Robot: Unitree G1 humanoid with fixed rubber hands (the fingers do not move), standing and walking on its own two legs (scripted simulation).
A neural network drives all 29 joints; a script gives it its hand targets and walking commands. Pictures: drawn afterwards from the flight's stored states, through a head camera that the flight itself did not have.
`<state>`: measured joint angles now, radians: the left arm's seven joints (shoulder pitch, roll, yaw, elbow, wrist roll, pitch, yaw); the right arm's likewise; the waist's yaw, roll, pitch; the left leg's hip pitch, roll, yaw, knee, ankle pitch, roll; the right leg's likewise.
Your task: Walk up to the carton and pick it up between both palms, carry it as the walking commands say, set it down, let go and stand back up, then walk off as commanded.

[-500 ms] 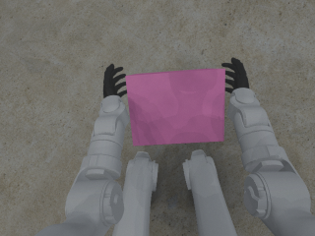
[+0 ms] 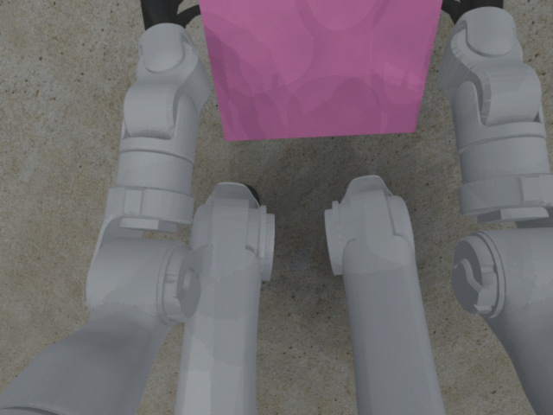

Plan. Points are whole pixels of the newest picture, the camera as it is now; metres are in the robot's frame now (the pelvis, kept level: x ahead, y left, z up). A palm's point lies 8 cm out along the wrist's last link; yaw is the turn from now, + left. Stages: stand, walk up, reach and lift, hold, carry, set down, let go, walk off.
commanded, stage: set down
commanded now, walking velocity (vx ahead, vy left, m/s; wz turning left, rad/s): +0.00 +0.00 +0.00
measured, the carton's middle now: (314, 37) +0.52 -0.03 -0.26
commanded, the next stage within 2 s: none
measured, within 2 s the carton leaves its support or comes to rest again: neither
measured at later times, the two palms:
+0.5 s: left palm (185, 3) +0.55 +0.12 -0.19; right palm out of the picture +0.54 -0.20 -0.20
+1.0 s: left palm out of the picture +0.56 +0.12 -0.21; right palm out of the picture +0.56 -0.20 -0.22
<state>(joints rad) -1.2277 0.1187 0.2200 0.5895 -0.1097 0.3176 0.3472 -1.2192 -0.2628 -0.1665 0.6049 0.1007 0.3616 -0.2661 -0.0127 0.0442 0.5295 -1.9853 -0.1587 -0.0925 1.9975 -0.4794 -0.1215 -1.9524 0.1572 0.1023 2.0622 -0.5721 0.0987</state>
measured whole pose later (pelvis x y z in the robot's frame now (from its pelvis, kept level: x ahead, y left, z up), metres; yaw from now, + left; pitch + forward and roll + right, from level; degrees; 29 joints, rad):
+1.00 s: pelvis +0.05 -0.01 -0.06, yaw +1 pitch +41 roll +2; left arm -1.25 0.14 0.33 0.99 -0.03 0.11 0.13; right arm -1.26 -0.30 -0.17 1.02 0.08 0.15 -0.10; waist -0.02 0.05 0.16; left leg -2.32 -0.11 -0.07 2.20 -0.59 -0.11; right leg -2.28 0.11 0.05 2.27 -0.69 0.04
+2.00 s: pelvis +0.07 -0.01 -0.07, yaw +1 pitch +42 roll +3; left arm -1.29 0.17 0.33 1.09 -0.05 0.05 0.08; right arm -1.27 -0.30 -0.21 1.07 0.06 0.06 -0.07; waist 0.00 0.04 0.17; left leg -2.33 -0.08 -0.05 2.26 -0.66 -0.10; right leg -2.31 0.07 0.04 2.33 -0.75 0.02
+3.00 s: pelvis +0.04 +0.00 -0.08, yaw +0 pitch +34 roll +2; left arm -1.29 0.39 0.05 1.12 -0.35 0.02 0.11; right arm -1.25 -0.44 -0.10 1.09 0.21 0.01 -0.04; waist 0.00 0.06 0.38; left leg -2.29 -0.05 -0.01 2.29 -0.59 -0.05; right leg -2.26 0.01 0.04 2.34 -0.67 0.02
